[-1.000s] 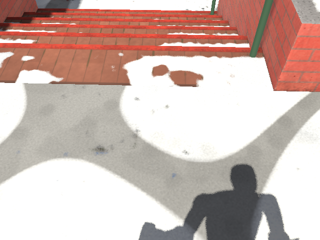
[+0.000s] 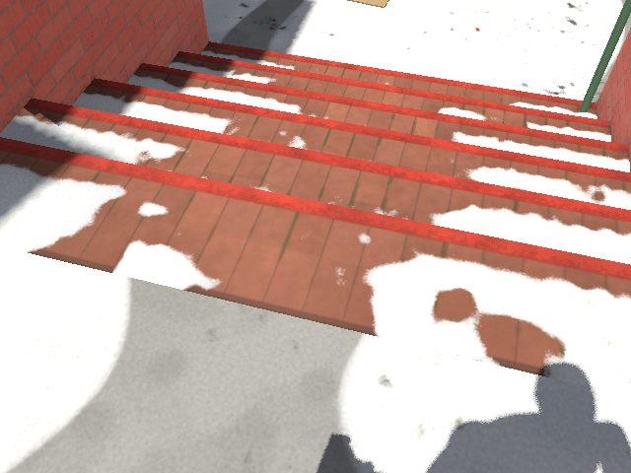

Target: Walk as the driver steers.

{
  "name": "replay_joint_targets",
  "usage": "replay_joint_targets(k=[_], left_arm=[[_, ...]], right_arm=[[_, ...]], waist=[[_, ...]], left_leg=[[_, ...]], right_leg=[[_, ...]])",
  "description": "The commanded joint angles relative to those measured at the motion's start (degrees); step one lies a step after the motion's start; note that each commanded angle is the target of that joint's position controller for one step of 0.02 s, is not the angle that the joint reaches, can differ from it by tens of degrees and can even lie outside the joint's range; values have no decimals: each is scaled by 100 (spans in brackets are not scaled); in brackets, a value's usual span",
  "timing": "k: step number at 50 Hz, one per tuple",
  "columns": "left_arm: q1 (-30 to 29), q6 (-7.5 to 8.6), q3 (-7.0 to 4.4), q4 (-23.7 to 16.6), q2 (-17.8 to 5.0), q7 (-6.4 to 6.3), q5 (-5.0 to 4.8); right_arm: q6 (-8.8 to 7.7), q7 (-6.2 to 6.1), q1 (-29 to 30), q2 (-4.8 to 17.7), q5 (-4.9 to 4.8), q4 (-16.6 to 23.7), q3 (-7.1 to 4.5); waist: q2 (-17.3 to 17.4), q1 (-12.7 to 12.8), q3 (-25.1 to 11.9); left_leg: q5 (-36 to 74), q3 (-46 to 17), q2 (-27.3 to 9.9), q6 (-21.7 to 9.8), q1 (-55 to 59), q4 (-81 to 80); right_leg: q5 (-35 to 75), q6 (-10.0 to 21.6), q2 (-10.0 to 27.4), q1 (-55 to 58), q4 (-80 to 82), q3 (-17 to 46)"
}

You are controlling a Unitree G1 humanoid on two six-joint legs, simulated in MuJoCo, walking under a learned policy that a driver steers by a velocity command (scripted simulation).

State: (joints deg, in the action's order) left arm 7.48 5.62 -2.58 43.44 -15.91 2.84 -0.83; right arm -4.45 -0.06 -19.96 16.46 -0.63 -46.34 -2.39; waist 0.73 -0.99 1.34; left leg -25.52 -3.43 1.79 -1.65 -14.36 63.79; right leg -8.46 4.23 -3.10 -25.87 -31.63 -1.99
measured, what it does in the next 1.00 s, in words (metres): walks ahead, turning right: left foot, then right foot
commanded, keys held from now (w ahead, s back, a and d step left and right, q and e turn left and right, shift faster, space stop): w+e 0.56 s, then e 0.44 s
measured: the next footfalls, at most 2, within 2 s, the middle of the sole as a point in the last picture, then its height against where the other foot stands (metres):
left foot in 0.42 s outside the picture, level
right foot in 0.88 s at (439, 452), level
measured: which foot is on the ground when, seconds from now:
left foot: up 0.00-0.40, down 0.42-0.88, up 0.90-1.00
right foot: down 0.00-0.42, up 0.44-0.86, down 0.88-1.00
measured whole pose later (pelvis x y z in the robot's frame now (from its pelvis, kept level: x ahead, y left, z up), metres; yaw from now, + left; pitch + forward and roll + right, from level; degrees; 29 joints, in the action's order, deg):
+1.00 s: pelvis +0.44 -0.08 +0.01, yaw -35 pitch +2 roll +1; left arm 11.8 6.7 -3.0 38.8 -18.2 2.4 1.8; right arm -6.0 -0.1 -11.1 16.3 3.8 -41.3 -1.8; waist -1.0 -0.6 1.7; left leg -33.6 0.8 -1.5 3.1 -18.7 59.4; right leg -6.3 4.4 -2.9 -23.2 -27.2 2.2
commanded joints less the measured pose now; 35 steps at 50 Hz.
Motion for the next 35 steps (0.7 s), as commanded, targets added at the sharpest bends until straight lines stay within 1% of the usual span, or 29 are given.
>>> replay_joint_targets(k=[1, 2, 3, 5, 7, 8, 10, 12, 14, 16, 17, 18, 19, 20, 21, 22, 23, 24, 25, 26, 27, 28, 29, 31, 32, 33, 35], left_arm=[[720, -40, -208, -219, -744, -65, 38], [628, -31, -169, -266, -645, -78, 93], [587, -38, -166, -295, -618, -84, 85], [659, -21, -205, -298, -717, -128, 26], [803, -27, -263, -274, -876, -199, 1], [883, -45, -280, -261, -913, -233, -14], [1063, -94, -291, -225, -933, -285, -50], [1243, -149, -295, -189, -947, -320, -75], [1444, -204, -300, -151, -958, -338, -93], [1523, -256, -303, -153, -946, -359, -99], [1487, -276, -313, -173, -961, -370, -91], [1410, -297, -325, -201, -972, -377, -82], [1307, -315, -305, -243, -892, -378, -77], [1239, -303, -238, -310, -688, -365, -42], [1212, -270, -105, -455, -309, -347, 67], [1993, -193, -9, -661, -49, -335, -89], [1925, -193, -125, -500, -663, -352, -180], [1349, -233, -213, -550, -940, -346, -140], [1094, -268, -221, -596, -864, -345, -82], [925, -284, -237, -673, -796, -323, -35], [917, -317, -243, -708, -698, -282, -61], [939, -354, -226, -732, -576, -256, -89], [882, -393, -213, -777, -479, -249, -85], [718, -445, -198, -902, -395, -264, -11], [652, -454, -180, -940, -349, -260, 12], [606, -452, -166, -944, -313, -236, 14], [344, -430, -139, -986, -253, -151, 16]], right_arm=[[-323, 4, 598, 712, 43, 781, -133], [-295, -11, 523, 695, 116, 808, -159], [-254, -19, 432, 622, 137, 818, -157], [-163, -54, 381, 490, 155, 851, -132], [-111, -93, 745, 403, 164, 991, -96], [-112, -97, 971, 364, 159, 1047, -78], [-144, -73, 1406, 281, 139, 1137, -49], [-191, -26, 1780, 242, 95, 1212, -32], [-243, 28, 2089, 298, 45, 1300, -49], [-295, 74, 2198, 426, 16, 1362, -103], [-320, 88, 2149, 500, 5, 1364, -139], [-345, 91, 1988, 565, -5, 1335, -177], [-366, 76, 1614, 632, -1, 1234, -232], [-387, 32, 1055, 807, 58, 1136, -317], [-378, -28, 115, 1168, 135, 1051, -415], [-276, 5, -233, 1560, 173, 850, -515], [-252, 28, -126, 1008, 82, 906, -418], [-232, 11, 67, 660, 63, 943, -323], [-211, 20, 338, 556, 103, 954, -267], [-191, 27, 531, 438, 113, 911, -228], [-194, 23, 635, 385, 142, 877, -204], [-215, 28, 665, 389, 136, 836, -215], [-237, 33, 714, 426, 130, 798, -230], [-244, 11, 805, 616, 132, 695, -292], [-219, -13, 838, 709, 129, 647, -323], [-175, -39, 889, 762, 119, 612, -339], [-78, -104, 942, 835, 87, 549, -346]], waist=[[-68, 361, -509], [-154, 169, -486], [-287, 62, -456], [-404, -17, -400], [-387, 54, -254], [-376, 129, -203], [-428, 296, -156], [-516, 449, -141], [-560, 563, -145], [-609, 539, -172], [-677, 472, -184], [-770, 351, -211], [-798, 128, -322], [-726, -153, -706], [-10, -524, -1513], [1898, -133, -2013], [1302, -261, -1579], [708, -396, -917], [348, -286, -577], [372, -180, -293], [522, -59, -159], [622, -8, -119], [599, 34, -31], [485, 121, 28], [465, 131, -18], [474, 128, -97], [478, 32, -185]], left_leg=[[587, -215, -569, -3, -2732, 682], [760, -249, -704, 27, -2355, 377], [805, -221, -723, 90, -2171, 130], [840, -114, -730, 243, -2072, -337], [1281, -30, -687, 393, -2149, -981], [1663, -29, -651, 432, -2139, -1374], [2396, -34, -518, 472, -1959, -2182], [2828, -3, -347, 497, -1692, -2813], [2889, -21, -220, 492, -1514, -3154], [2625, -112, -147, 429, -1342, -3504], [2413, -137, -130, 371, -1197, -3626], [2214, -125, -127, 288, -947, -3743], [2200, -51, -138, 156, -414, -3989], [2156, -206, -428, -65, 565, -4024], [1910, -1198, -1502, -459, 2021, -3938], [912, -3707, -2656, -1382, 3491, -4352], [-92, -4004, -2656, -1342, 3194, -4565], [124, -3036, -2369, -1086, 2569, -4611], [826, -2307, -2083, -941, 1928, -4728], [1315, -1826, -1862, -894, 1468, -4878], [1627, -1385, -1693, -824, 1107, -5039], [1834, -1089, -1612, -824, 901, -5179], [2498, -810, -1601, -882, 746, -5235], [4121, -274, -1647, -963, 646, -5167], [4610, -28, -1647, -960, 684, -5103], [4796, 254, -1573, -914, 701, -5055], [4834, 706, -1444, -804, 653, -4972]], right_leg=[[121, 1199, 1718, 2573, 1650, 2877], [560, 1170, 1539, 2167, 1770, 2618], [767, 1194, 1407, 1939, 1883, 2454], [1079, 1267, 1314, 1580, 2017, 2146], [1154, 1247, 1225, 1318, 2118, 1913], [1087, 1167, 1146, 1253, 2121, 1819], [872, 977, 971, 1177, 2042, 1663], [677, 866, 904, 1164, 1901, 1668], [520, 836, 978, 1304, 1704, 1883], [313, 766, 1082, 1588, 1430, 2237], [266, 715, 1134, 1697, 1281, 2416], [289, 652, 1152, 1744, 1102, 2549], [362, 539, 1030, 1678, 809, 2550], [462, 353, 753, 1384, 115, 2357], [-409, 118, 358, 622, -1548, 1787], [-2604, -164, -259, -1356, -3189, 1082], [-2404, -248, 229, -2052, -3981, 1213], [-1841, -288, 410, -2161, -4184, 1145], [-1417, -343, 582, -1957, -4102, 1016], [-1151, -380, 708, -1868, -3864, 994], [-994, -392, 837, -1644, -3723, 950], [-893, -412, 874, -1509, -3637, 856], [-849, -468, 862, -1472, -3534, 781], [-712, -609, 830, -1493, -3087, 681], [-517, -651, 826, -1465, -2784, 613], [-181, -660, 822, -1322, -2435, 520], [568, -612, 751, -915, -1653, 301]])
